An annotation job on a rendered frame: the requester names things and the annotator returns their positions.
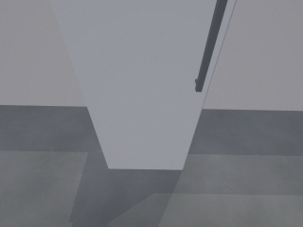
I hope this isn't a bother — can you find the fridge door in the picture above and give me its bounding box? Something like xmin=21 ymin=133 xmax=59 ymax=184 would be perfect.
xmin=50 ymin=0 xmax=236 ymax=170

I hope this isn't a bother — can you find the handle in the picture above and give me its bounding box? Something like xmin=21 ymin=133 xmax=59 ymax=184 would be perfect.
xmin=195 ymin=0 xmax=228 ymax=93

